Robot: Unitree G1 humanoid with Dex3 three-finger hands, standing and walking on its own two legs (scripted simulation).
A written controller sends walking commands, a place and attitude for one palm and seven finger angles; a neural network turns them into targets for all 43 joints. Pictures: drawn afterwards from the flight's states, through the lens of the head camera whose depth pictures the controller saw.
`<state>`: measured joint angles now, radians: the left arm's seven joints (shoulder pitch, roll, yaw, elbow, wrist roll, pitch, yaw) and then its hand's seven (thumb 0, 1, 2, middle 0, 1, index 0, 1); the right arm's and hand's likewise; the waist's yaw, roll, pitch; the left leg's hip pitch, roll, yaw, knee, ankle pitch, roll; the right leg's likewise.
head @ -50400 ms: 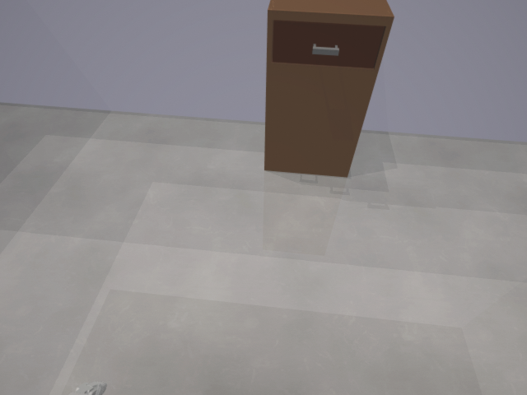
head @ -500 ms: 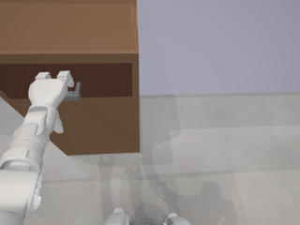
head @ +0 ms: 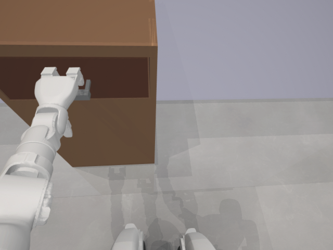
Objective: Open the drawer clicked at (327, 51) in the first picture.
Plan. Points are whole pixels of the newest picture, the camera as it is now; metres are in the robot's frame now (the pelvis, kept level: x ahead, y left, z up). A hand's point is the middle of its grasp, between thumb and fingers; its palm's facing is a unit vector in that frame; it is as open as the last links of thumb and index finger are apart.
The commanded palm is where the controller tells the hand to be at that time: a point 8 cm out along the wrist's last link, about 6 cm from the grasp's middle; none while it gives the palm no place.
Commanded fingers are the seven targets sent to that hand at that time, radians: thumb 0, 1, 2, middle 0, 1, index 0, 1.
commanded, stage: lower the fingers behind the handle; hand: left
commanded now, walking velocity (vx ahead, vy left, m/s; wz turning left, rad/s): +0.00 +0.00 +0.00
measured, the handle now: (71, 89) +0.53 +0.25 +0.01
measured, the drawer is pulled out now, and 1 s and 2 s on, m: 0.00 0.00 0.00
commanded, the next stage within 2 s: lift the fingers back up to retry in 0.42 s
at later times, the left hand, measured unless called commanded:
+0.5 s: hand (66, 103) +0.48 +0.25 +0.02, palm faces -0.01 +0.01 -1.00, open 13.8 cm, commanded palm +0.47 +0.24 +0.04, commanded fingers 0.00 -0.50 0.30 -0.30 -1.20 -0.30 -1.20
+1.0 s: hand (61, 96) +0.48 +0.25 +0.04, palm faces -0.05 -0.04 -1.00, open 13.7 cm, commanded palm +0.47 +0.25 +0.11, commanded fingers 0.00 -0.50 0.30 -0.30 -1.20 -0.30 -1.20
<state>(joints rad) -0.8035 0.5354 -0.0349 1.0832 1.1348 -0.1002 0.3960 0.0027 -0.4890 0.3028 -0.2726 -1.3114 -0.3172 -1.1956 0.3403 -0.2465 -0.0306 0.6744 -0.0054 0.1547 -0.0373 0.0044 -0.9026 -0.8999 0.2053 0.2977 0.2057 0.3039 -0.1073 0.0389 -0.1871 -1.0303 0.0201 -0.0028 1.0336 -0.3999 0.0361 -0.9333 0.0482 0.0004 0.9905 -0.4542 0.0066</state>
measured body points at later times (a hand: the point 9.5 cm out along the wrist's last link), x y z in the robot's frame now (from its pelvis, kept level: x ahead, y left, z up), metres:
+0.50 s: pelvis -0.02 +0.00 -0.01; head +0.09 +0.02 +0.42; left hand +0.47 +0.25 +0.07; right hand +0.00 -0.27 -0.13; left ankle +0.04 +0.10 -0.67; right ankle +0.00 -0.13 -0.67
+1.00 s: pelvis +0.01 +0.00 +0.02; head +0.11 +0.02 +0.46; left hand +0.48 +0.25 +0.10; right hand +0.01 -0.27 -0.10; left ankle +0.04 +0.10 -0.67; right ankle +0.00 -0.13 -0.67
